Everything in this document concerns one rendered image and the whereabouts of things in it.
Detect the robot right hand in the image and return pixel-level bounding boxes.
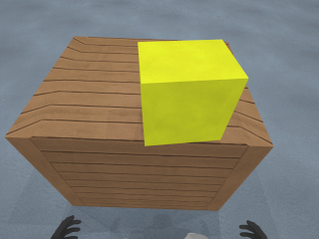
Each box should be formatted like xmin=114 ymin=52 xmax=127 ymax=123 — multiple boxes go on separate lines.
xmin=239 ymin=220 xmax=268 ymax=239

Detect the pedestal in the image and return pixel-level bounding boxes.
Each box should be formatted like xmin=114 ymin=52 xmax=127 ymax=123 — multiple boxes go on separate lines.
xmin=5 ymin=36 xmax=274 ymax=211

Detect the carton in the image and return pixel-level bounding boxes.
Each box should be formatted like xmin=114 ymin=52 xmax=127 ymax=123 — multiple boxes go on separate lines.
xmin=138 ymin=39 xmax=249 ymax=146

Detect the robot left hand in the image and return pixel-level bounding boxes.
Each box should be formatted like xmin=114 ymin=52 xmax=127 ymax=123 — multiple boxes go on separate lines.
xmin=51 ymin=215 xmax=82 ymax=239

